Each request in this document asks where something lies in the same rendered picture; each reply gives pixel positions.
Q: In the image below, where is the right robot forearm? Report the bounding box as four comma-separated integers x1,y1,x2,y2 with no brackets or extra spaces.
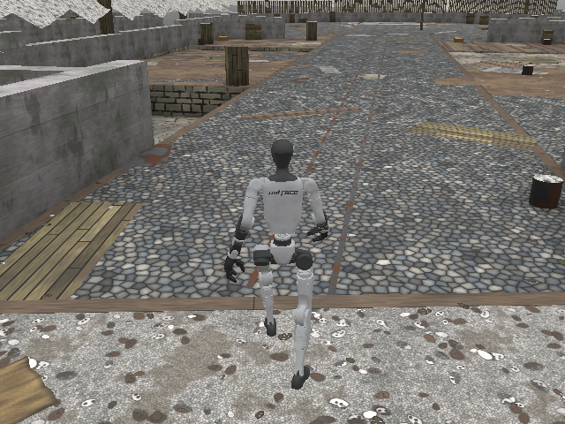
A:
317,210,328,233

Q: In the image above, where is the right robot thigh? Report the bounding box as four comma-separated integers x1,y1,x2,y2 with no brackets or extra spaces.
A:
293,248,314,326

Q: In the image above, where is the right robot shin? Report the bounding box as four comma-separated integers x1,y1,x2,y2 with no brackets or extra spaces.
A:
294,309,311,376

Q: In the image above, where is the robot left hand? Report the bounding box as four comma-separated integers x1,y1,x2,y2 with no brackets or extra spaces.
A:
224,256,245,283

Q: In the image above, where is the left robot forearm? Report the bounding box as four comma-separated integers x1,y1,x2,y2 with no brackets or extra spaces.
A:
228,214,248,259

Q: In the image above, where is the robot right hand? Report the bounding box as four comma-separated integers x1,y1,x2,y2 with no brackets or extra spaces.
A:
307,226,328,242

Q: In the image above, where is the right robot upper arm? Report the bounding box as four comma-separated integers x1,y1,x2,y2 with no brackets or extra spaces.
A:
301,178,326,224

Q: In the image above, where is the left robot upper arm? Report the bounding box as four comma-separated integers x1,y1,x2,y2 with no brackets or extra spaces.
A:
240,178,264,228

